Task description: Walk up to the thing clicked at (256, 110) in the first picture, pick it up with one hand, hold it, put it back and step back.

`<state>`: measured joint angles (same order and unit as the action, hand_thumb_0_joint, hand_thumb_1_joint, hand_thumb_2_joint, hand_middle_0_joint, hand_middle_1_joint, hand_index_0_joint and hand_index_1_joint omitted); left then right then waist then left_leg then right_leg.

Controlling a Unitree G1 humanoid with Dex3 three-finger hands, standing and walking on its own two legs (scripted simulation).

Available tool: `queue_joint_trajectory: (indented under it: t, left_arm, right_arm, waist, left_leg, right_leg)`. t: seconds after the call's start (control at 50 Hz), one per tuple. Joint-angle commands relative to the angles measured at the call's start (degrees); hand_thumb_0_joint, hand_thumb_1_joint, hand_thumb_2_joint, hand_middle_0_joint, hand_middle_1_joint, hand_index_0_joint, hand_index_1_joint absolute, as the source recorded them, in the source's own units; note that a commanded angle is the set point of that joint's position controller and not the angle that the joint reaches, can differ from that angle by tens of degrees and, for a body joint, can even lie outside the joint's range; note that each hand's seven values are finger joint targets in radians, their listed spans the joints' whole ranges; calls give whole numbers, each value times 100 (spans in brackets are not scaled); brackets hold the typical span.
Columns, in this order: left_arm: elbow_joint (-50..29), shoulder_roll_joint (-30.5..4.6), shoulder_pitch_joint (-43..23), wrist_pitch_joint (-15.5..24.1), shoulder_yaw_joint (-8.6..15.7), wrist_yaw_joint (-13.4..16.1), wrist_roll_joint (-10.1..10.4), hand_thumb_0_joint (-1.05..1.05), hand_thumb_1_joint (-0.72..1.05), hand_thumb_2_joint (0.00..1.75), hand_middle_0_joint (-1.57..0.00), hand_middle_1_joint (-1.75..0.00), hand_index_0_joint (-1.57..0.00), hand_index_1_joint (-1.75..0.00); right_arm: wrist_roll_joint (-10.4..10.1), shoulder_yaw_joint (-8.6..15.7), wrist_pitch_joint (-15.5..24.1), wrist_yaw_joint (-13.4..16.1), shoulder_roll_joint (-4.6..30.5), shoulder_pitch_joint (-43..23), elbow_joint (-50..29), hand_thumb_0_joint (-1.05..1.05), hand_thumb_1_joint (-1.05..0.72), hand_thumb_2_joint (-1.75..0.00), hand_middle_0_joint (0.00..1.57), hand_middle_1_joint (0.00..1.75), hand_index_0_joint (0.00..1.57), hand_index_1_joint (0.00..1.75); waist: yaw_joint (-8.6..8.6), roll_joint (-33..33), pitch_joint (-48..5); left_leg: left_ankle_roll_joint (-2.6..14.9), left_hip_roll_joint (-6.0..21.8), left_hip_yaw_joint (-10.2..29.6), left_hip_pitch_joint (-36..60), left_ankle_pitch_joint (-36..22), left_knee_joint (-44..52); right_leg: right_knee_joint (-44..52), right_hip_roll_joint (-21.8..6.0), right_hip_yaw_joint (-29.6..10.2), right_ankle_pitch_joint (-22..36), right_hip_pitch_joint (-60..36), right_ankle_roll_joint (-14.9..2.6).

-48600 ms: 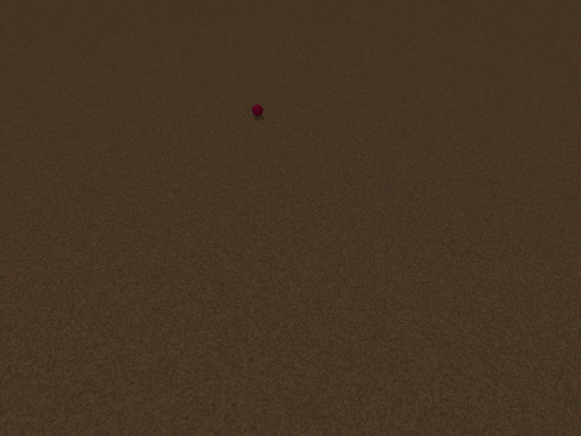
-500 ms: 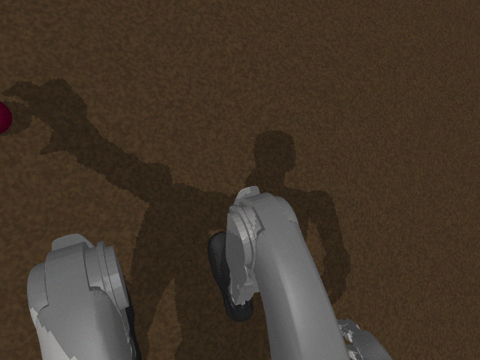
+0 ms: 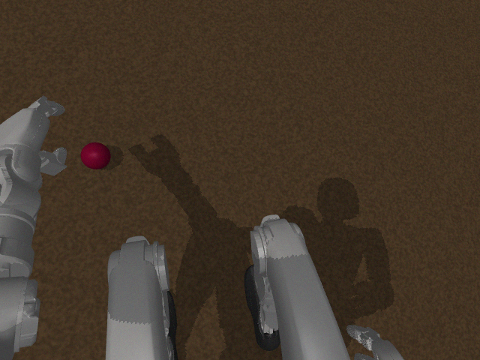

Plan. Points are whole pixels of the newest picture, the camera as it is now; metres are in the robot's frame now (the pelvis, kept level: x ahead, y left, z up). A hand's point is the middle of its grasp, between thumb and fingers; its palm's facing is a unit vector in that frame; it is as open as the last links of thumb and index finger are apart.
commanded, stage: home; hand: left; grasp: from above
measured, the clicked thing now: (95, 155) +0.54 +0.27 -0.37
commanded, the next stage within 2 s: none
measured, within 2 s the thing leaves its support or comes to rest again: neither
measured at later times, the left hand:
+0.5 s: hand (15, 250) +0.30 +0.21 +0.08, palm faces +0.07 -0.95 -0.30, open 7.4 cm
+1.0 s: hand out of the picture +0.22 +0.19 +0.26, palm faces +0.17 -0.96 -0.21, open 7.4 cm
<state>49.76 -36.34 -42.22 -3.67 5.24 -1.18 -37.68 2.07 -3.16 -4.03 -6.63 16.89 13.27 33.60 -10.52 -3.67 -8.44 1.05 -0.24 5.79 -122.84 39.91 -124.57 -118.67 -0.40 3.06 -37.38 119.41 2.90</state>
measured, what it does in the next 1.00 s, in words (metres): rises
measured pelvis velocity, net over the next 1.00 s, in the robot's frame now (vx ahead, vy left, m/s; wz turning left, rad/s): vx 0.08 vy -0.01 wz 0.12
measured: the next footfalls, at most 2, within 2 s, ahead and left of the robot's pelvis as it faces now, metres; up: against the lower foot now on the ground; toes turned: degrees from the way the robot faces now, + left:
none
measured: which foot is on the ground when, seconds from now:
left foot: down 0.00-1.00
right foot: down 0.00-1.00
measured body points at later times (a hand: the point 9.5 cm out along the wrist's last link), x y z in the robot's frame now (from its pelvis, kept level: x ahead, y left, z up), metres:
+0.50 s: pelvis +0.02 -0.01 +0.19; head +0.14 +0.03 +0.62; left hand +0.29 +0.26 +0.11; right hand +0.22 -0.24 +0.10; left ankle +0.07 +0.11 -0.37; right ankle +0.10 -0.14 -0.37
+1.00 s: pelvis +0.08 -0.01 +0.31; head +0.10 +0.00 +0.76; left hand +0.21 +0.24 +0.27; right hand +0.25 -0.23 +0.23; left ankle +0.07 +0.11 -0.37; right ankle +0.10 -0.14 -0.37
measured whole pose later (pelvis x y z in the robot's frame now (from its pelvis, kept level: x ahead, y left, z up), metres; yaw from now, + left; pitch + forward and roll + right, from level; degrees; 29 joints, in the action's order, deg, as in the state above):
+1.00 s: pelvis +0.08 -0.01 +0.31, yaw +7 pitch +12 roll -3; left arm -6.2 -12.5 28.3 -24.9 1.8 3.0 4.1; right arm -1.3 -2.2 10.2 10.7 12.1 17.3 30.0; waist -3.0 -3.3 -10.3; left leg -0.4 1.4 3.5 -41.8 28.3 -58.2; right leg -53.8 -0.1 2.8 -26.0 39.6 0.9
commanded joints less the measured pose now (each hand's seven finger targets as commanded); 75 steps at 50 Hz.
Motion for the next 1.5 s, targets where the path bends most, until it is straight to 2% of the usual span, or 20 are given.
queue_joint_trajectory:
  t: [0.0,0.08,0.2,0.22,0.24,0.26,0.34,0.36,0.4,0.5,0.54,0.56,0.58,0.6,0.78,0.86,0.96,1.08,1.26,1.48]
  left_arm:
    - [-2165,-719,-708,-37,228,7,895,0,88,106,-24,-44,-23,-44]
    - [-2713,-364,17,-200,246,137,1594,0,90,91,-20,-30,-20,-30]
    - [-3297,154,833,-572,223,448,2409,0,90,90,-20,-30,-20,-30]
    - [-3129,362,1188,-668,130,466,2564,0,90,90,-20,-30,-20,-30]
    - [-3548,408,1155,-695,133,494,2732,0,90,90,-20,-30,-20,-30]
    - [-3412,474,1356,-774,163,525,2875,0,90,90,-20,-30,-20,-30]
    - [-3725,727,2200,-1042,192,610,3307,0,90,90,-20,-30,-20,-30]
    - [-3815,888,2221,-1091,92,618,3381,0,90,90,-20,-30,-20,-30]
    - [-3960,925,2508,-1203,235,673,3559,0,90,90,-20,-30,-20,-30]
    - [-4141,1326,3386,-1423,260,676,3917,0,90,90,-20,-30,-20,-30]
    - [-4355,1280,3733,-1481,371,674,3983,0,90,90,-20,-30,-20,-30]
    - [-4473,1421,3987,-1518,238,650,4005,0,90,90,-20,-30,-20,-30]
    - [-4595,1413,4175,-1546,323,653,4051,0,90,90,-20,-30,-20,-30]
    - [-4773,1475,4308,-1566,238,644,4061,0,90,90,-20,-30,-20,-30]
    - [-6077,1751,5929,-1728,36,593,4142,0,90,90,-20,-30,-20,-30]
    - [-6488,1776,6641,-1808,36,556,4149,0,90,90,-20,-30,-20,-30]
    - [-6646,1860,7074,-1895,-67,424,4120,0,90,90,-20,-30,-20,-30]
    - [-6670,1830,6895,-1923,-71,293,4062,0,90,90,-20,-30,-20,-30]
    - [-6856,1719,6862,-1891,-6,283,3998,0,90,90,-20,-30,-20,-30]
    - [-6664,1786,6998,-1927,-26,300,4042,0,90,90,-20,-30,-20,-30]
  right_arm:
    - [-188,671,109,221,1136,733,-454,0,-90,-90,20,30,20,30]
    - [-275,706,268,395,1007,516,-530,0,-90,-90,20,30,20,30]
    - [-378,684,574,713,860,81,-579,0,-90,-90,20,30,20,30]
    - [-390,660,632,760,814,-20,-563,0,-90,-90,20,30,20,30]
    - [-394,660,691,810,790,-61,-621,0,-90,-90,20,30,20,30]
    - [-408,634,736,857,779,-119,-589,0,-90,-90,20,30,20,30]
    - [-437,555,896,1014,655,-269,-680,0,-90,-90,20,30,20,30]
    - [-435,548,931,1046,587,-290,-639,0,-90,-90,20,30,20,30]
    - [-447,507,1005,1125,566,-284,-661,0,-90,-90,20,30,20,30]
    - [-452,404,1185,1301,444,-306,-690,0,-90,-90,20,30,20,30]
    - [-457,380,1246,1385,416,-341,-792,0,-90,-90,20,30,20,30]
    - [-458,366,1274,1418,373,-321,-809,0,-90,-90,20,30,20,30]
    - [-448,371,1304,1447,380,-307,-850,0,-90,-90,20,30,20,30]
    - [-448,351,1339,1475,355,-301,-872,0,-90,-90,20,30,20,30]
    - [-381,358,1566,1693,230,42,-1102,0,-90,-90,20,30,20,30]
    - [-355,348,1671,1769,187,51,-1222,0,-90,-90,20,30,20,30]
    - [-308,381,1801,1825,203,58,-1241,0,-90,-90,20,30,20,30]
    - [-259,396,1948,1827,235,-32,-1254,0,-90,-90,20,30,20,30]
    - [-237,415,2058,1770,264,-55,-1202,0,-90,-90,20,30,20,30]
    - [-236,412,2059,1752,289,-65,-1198,0,-90,-90,20,30,20,30]
  waist:
    - [62,-887,-3972]
    - [190,-708,-3726]
    - [320,-689,-3328]
    - [298,-583,-3028]
    - [317,-613,-3181]
    - [326,-510,-3082]
    - [413,-318,-2898]
    - [333,-344,-2727]
    - [438,-301,-2735]
    - [501,-167,-2142]
    - [619,-188,-1995]
    - [607,-184,-1837]
    - [643,-173,-1832]
    - [618,-182,-1751]
    - [615,-109,-1293]
    - [721,16,-979]
    - [708,152,-685]
    - [684,255,-271]
    - [815,-85,-664]
    - [828,118,-526]
  left_leg:
    - [92,6,-65,3330,-1155,2172]
    - [77,55,36,3910,-722,2829]
    - [13,71,184,4843,-243,3803]
    - [8,85,165,4921,-205,3941]
    - [19,72,94,5076,-270,4038]
    - [15,74,123,5244,-329,4152]
    - [23,65,-2,5724,-795,4573]
    - [35,60,-112,5727,-980,4641]
    - [20,52,-78,6079,-1179,4902]
    - [11,71,-25,6596,-1239,5598]
    - [12,61,-17,6876,-1072,5900]
    - [5,62,-25,6967,-1092,6068]
    - [12,59,-31,7129,-1086,6185]
    - [2,59,-16,7254,-1136,6330]
    - [-33,33,-233,8412,-2213,7156]
    - [-24,11,-222,8642,-2415,7419]
    - [-11,22,-246,8839,-2691,7620]
    - [26,-31,-336,8796,-2312,7692]
    - [-49,-7,-295,9087,-2772,7693]
    - [-38,11,-265,8930,-2640,7685]
  right_leg:
    - [1649,143,266,1272,-2657,-498]
    - [2181,106,214,993,-3046,-457]
    - [3007,62,67,625,-3619,-429]
    - [3166,68,55,565,-3696,-426]
    - [3354,82,13,593,-3950,-436]
    - [3468,62,-19,631,-4077,-424]
    - [4045,73,-97,917,-4872,-421]
    - [4242,84,-133,1065,-5068,-423]
    - [4475,75,-150,1218,-5453,-419]
    - [5157,87,-152,1308,-6162,-394]
    - [5478,90,-169,1181,-6452,-389]
    - [5634,98,-160,1196,-6592,-386]
    - [5773,107,-162,1223,-6787,-375]
    - [5893,112,-142,1274,-6922,-366]
    - [6874,188,-49,2083,-8102,-343]
    - [7178,216,22,2227,-8406,-324]
    - [7335,235,111,2406,-8552,-326]
    - [7511,185,98,2083,-8514,-282]
    - [7330,173,109,2428,-8706,-328]
    - [7343,189,125,2330,-8679,-314]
